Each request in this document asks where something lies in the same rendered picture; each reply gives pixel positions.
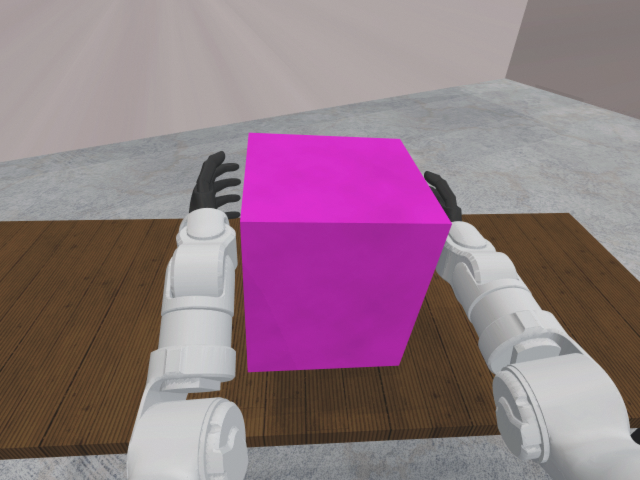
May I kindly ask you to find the left robot forearm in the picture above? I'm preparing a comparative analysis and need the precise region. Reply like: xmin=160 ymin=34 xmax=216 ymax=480
xmin=126 ymin=208 xmax=238 ymax=478

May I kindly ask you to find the robot right hand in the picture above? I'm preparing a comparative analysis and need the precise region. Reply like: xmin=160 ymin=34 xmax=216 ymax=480
xmin=424 ymin=171 xmax=462 ymax=222

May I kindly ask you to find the right robot forearm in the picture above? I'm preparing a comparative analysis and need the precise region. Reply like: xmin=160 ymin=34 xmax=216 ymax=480
xmin=436 ymin=221 xmax=630 ymax=433

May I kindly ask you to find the table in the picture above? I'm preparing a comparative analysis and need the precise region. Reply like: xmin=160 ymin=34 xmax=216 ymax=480
xmin=0 ymin=213 xmax=640 ymax=460

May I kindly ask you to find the left robot upper arm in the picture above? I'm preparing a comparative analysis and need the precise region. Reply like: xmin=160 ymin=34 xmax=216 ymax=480
xmin=128 ymin=397 xmax=248 ymax=480

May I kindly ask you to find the robot left hand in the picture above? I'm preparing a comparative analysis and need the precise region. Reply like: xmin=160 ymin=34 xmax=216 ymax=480
xmin=189 ymin=151 xmax=241 ymax=219

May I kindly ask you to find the carton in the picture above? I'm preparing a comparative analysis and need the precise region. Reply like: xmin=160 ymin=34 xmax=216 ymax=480
xmin=240 ymin=133 xmax=452 ymax=372

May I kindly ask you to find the right robot upper arm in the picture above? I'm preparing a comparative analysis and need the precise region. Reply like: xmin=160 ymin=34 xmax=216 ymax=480
xmin=492 ymin=353 xmax=640 ymax=480

